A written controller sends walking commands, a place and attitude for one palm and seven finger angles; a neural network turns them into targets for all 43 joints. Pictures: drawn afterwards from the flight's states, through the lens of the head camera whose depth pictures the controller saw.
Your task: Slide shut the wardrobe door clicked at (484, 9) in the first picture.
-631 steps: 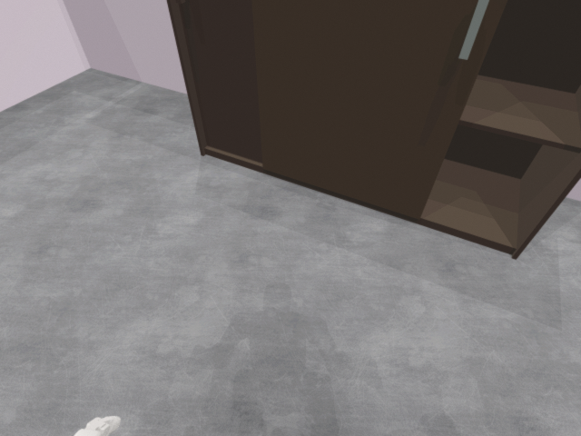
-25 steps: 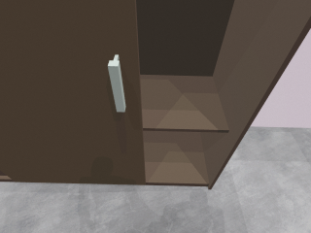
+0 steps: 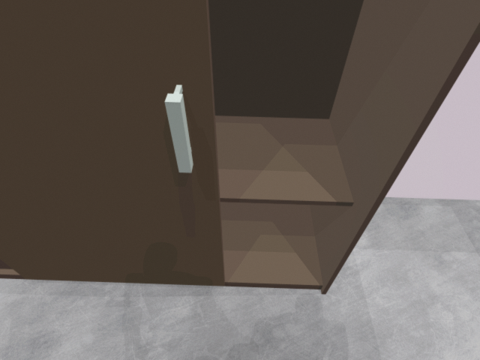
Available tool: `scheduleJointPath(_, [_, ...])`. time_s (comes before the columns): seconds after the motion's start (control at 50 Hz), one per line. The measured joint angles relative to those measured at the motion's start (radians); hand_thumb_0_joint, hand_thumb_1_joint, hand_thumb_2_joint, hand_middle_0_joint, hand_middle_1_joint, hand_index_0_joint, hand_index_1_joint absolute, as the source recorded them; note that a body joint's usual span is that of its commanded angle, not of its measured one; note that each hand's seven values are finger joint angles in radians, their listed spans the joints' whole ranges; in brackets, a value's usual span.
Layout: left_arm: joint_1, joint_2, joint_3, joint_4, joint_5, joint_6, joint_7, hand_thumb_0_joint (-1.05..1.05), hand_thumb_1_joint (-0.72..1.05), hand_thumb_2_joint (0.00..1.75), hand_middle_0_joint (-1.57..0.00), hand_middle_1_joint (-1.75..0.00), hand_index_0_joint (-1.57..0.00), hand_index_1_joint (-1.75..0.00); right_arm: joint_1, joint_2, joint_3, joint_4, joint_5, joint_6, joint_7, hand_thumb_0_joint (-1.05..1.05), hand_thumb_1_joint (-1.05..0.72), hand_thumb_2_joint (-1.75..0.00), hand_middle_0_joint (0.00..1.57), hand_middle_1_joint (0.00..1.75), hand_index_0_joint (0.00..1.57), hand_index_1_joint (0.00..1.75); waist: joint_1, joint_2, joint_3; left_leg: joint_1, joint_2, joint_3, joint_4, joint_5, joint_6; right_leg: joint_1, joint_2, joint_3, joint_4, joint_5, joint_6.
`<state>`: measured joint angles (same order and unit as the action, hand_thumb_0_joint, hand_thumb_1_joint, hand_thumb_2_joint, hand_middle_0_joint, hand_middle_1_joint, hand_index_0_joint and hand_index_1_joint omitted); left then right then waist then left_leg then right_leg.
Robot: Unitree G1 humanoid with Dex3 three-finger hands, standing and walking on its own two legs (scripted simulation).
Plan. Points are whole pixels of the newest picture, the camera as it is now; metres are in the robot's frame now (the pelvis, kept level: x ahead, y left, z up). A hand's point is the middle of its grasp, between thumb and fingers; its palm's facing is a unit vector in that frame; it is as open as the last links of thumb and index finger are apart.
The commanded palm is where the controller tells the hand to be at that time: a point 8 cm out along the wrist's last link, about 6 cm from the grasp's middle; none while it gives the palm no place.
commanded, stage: raise the hand with hooked fingers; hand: left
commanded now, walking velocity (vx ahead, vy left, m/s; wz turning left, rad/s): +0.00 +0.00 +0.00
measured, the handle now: (182, 130) +0.50 +0.15 +0.11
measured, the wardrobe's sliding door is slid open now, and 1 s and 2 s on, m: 0.41 0.41 0.41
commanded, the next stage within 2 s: none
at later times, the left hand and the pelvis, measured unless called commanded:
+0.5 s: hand (144, 351) +0.15 +0.16 -0.03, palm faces +0.01 -1.00 +0.04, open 8.7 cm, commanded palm +0.13 +0.24 -0.01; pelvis -0.05 -0.01 -0.06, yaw +1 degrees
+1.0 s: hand (88, 300) +0.19 +0.23 +0.06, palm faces +0.13 -0.99 -0.07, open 11.7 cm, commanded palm +0.15 +0.28 +0.05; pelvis -0.04 -0.01 -0.04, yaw +2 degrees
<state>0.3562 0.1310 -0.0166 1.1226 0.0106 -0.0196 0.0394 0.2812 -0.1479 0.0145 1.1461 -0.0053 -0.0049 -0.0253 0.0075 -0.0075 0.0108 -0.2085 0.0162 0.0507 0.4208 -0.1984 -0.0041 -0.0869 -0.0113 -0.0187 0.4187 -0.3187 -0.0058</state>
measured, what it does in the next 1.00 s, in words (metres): stands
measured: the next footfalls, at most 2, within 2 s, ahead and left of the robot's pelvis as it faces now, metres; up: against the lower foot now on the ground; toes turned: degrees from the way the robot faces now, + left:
none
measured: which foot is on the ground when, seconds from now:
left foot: down 0.00-1.00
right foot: down 0.00-1.00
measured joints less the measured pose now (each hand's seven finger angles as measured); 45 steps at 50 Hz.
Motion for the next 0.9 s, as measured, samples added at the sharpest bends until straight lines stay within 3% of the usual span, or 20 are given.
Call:
scheduleJointPath(0.08, [0.001, -0.005, -0.002, 0.001, 0.005, -0.008, 0.007, 0.0, 0.9, 0.9, -0.2, -0.3, -0.2, -0.3, 0.002, -0.004, 0.0, -0.005, -0.001, 0.001, 0.001, 0.0, -0.92, -0.9, 0.2, 0.3, 0.19, 0.3, 0.001, 0.009, -0.002, -0.018, 0.008, -0.006, 0.025, -0.006, -0.002, -0.003, 0.008, -0.006, -0.002, 0.002, -0.001])
scheduleJointPath(0.1, [0.044, -0.009, 0.007, -0.154, -0.038, 0.05, 0.004, 0.0, 0.9, 0.9, -0.2, -0.3, -0.2, -0.3, 0.01, -0.011, -0.005, -0.043, 0.004, -0.007, -0.005, 0.01, -0.92, -0.9, 0.2, 0.3, 0.2, 0.3, -0.001, 0.019, 0.012, -0.029, 0.016, -0.01, 0.047, -0.017, -0.002, -0.005, 0.015, -0.009, 0.0, 0.005, 0.0])
scheduleJointPath(0.12, [0.09, 0.0, 0.009, -0.34, -0.056, 0.075, 0.02, 0.01, 0.91, 0.89, -0.2, -0.3, -0.2, -0.3, 0.023, -0.018, -0.005, -0.088, 0.007, -0.046, -0.023, 0.01, -0.92, -0.9, 0.2, 0.3, 0.2, 0.3, 0.007, 0.019, 0.032, -0.026, 0.015, -0.006, 0.052, -0.02, -0.001, -0.009, 0.014, -0.004, 0.013, 0.004, -0.001])
scheduleJointPath(0.14, [0.119, 0.022, 0.014, -0.479, -0.062, 0.057, 0.046, 0.03, 0.93, 0.89, -0.21, -0.3, -0.2, -0.31, 0.039, -0.026, -0.005, -0.125, 0.009, -0.101, -0.036, 0.01, -0.92, -0.9, 0.2, 0.3, 0.2, 0.3, 0.017, 0.018, 0.038, -0.027, 0.011, -0.001, 0.048, -0.015, -0.003, -0.021, 0.01, 0.0, 0.032, -0.002, -0.002])
scheduleJointPath(0.2, [0.121, 0.075, 0.022, -0.807, -0.112, 0.017, 0.076, 0.04, 0.94, 0.88, -0.21, -0.32, -0.2, -0.32, 0.058, -0.068, -0.008, -0.231, 0.032, -0.217, -0.04, 0.01, -0.92, -0.9, 0.2, 0.3, 0.2, 0.3, 0.008, 0.036, 0.022, -0.063, -0.01, -0.017, 0.067, -0.004, 0.005, -0.064, -0.011, -0.018, 0.091, -0.025, 0.001])
scheduleJointPath(0.28, [0.002, 0.072, 0.038, -1.012, -0.162, -0.135, 0.025, 0.04, 0.87, 0.86, -0.2, -0.35, -0.2, -0.36, -0.001, -0.119, -0.014, -0.342, 0.02, -0.294, -0.033, 0.01, -0.91, -0.9, 0.2, 0.3, 0.2, 0.3, -0.036, 0.06, -0.046, -0.184, -0.021, -0.048, 0.17, -0.025, 0.011, -0.171, -0.021, -0.049, 0.196, -0.062, 0.005])
scheduleJointPath(0.36, [-0.106, 0.019, 0.069, -0.989, -0.23, -0.364, -0.174, 0.02, 0.78, 0.83, -0.2, -0.4, -0.2, -0.41, -0.085, -0.118, -0.038, -0.439, 0.006, -0.318, 0.006, 0.01, -0.91, -0.9, 0.2, 0.3, 0.2, 0.3, -0.042, 0.028, -0.118, -0.353, -0.004, -0.037, 0.323, -0.077, 0.001, -0.352, -0.012, -0.034, 0.367, -0.12, -0.006])
scheduleJointPath(0.4, [-0.105, 0.007, 0.088, -0.966, -0.239, -0.431, -0.281, 0.01, 0.72, 0.81, -0.21, -0.43, -0.21, -0.43, -0.113, -0.115, -0.048, -0.495, 0.003, -0.309, 0.022, 0.01, -0.91, -0.9, 0.2, 0.3, 0.2, 0.3, -0.035, 0.004, -0.134, -0.424, 0.006, -0.03, 0.404, -0.108, -0.005, -0.429, -0.006, -0.025, 0.455, -0.153, -0.011])
scheduleJointPath(0.46, [-0.032, 0.022, 0.105, -0.984, -0.236, -0.38, -0.332, 0.01, 0.64, 0.78, -0.22, -0.47, -0.22, -0.48, -0.127, -0.115, -0.059, -0.586, 0.012, -0.263, 0.028, 0.01, -0.91, -0.9, 0.2, 0.3, 0.2, 0.3, -0.016, -0.015, -0.127, -0.477, 0.012, -0.031, 0.491, -0.147, -0.01, -0.481, -0.002, -0.023, 0.543, -0.196, -0.017])
scheduleJointPath(0.54, [0.108, 0.059, 0.138, -1.064, -0.243, -0.297, -0.276, 0.01, 0.54, 0.74, -0.23, -0.53, -0.23, -0.54, -0.115, -0.109, -0.056, -0.645, 0.017, -0.226, 0.013, 0.01, -0.91, -0.9, 0.2, 0.3, 0.19, 0.3, 0.02, -0.006, -0.12, -0.501, 0.017, -0.056, 0.55, -0.175, -0.012, -0.487, 0.005, -0.047, 0.583, -0.221, -0.023])
scheduleJointPath(0.6, [0.143, 0.088, 0.174, -1.138, -0.253, -0.335, -0.236, 0.01, 0.47, 0.71, -0.24, -0.58, -0.23, -0.58, -0.099, -0.101, -0.036, -0.633, 0.012, -0.238, -0.006, 0.01, -0.91, -0.9, 0.2, 0.3, 0.19, 0.3, 0.046, 0.017, -0.114, -0.518, 0.018, -0.091, 0.58, -0.183, -0.015, -0.479, 0.012, -0.08, 0.586, -0.226, -0.029])
scheduleJointPath(0.66, [0.083, 0.11, 0.192, -1.189, -0.284, -0.402, -0.265, 0.01, 0.4, 0.68, -0.24, -0.62, -0.23, -0.62, -0.096, -0.094, 0.004, -0.585, 0.013, -0.266, -0.025, 0.01, -0.9, -0.9, 0.2, 0.3, 0.2, 0.3, 0.06, 0.042, -0.099, -0.537, 0.018, -0.122, 0.605, -0.184, -0.017, -0.478, 0.018, -0.109, 0.592, -0.226, -0.032])
scheduleJointPath(0.72, [-0.031, 0.126, 0.178, -1.184, -0.306, -0.39, -0.347, 0.01, 0.33, 0.65, -0.24, -0.67, -0.23, -0.67, -0.096, -0.081, 0.046, -0.542, 0.024, -0.28, -0.042, 0.01, -0.9, -0.9, 0.2, 0.3, 0.2, 0.3, 0.052, 0.065, -0.079, -0.54, 0.019, -0.138, 0.605, -0.175, -0.016, -0.473, 0.022, -0.124, 0.581, -0.215, -0.034])
scheduleJointPath(0.8, [-0.144, 0.166, 0.172, -1.101, -0.304, -0.223, -0.43, 0.01, 0.23, 0.61, -0.24, -0.73, -0.24, -0.73, -0.07, -0.054, 0.077, -0.517, 0.033, -0.267, -0.056, 0.01, -0.9, -0.9, 0.2, 0.3, 0.2, 0.3, 0.017, 0.069, -0.078, -0.512, 0.025, -0.119, 0.549, -0.148, -0.016, -0.46, 0.025, -0.105, 0.536, -0.185, -0.032])
scheduleJointPath(0.86, [-0.145, 0.176, 0.215, -1.06, -0.326, -0.111, -0.408, 0.0, 0.16, 0.58, -0.25, -0.77, -0.25, -0.77, -0.032, -0.049, 0.073, -0.516, 0.035, -0.255, -0.057, 0.01, -0.9, -0.9, 0.2, 0.3, 0.2, 0.3, -0.01, 0.064, -0.088, -0.463, 0.032, -0.089, 0.489, -0.132, -0.017, -0.429, 0.028, -0.076, 0.486, -0.163, -0.028])
scheduleJointPath(0.9, [-0.12, 0.166, 0.258, -1.068, -0.343, -0.095, -0.367, 0.0, 0.12, 0.56, -0.26, -0.8, -0.26, -0.8, -0.005, -0.055, 0.057, -0.515, 0.034, -0.257, -0.053, 0.01, -0.9, -0.9, 0.2, 0.3, 0.2, 0.3, -0.019, 0.06, -0.094, -0.429, 0.035, -0.073, 0.456, -0.126, -0.016, -0.402, 0.03, -0.061, 0.454, -0.151, -0.025])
